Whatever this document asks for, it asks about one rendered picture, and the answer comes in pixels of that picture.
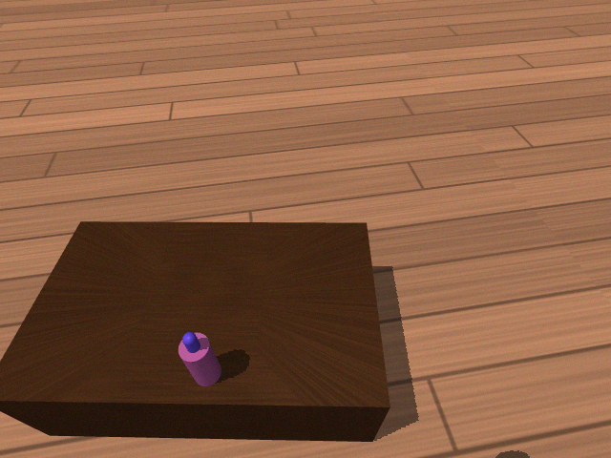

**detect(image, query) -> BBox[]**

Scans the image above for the bottle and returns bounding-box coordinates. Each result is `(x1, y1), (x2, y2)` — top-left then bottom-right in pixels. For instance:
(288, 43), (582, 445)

(179, 332), (221, 386)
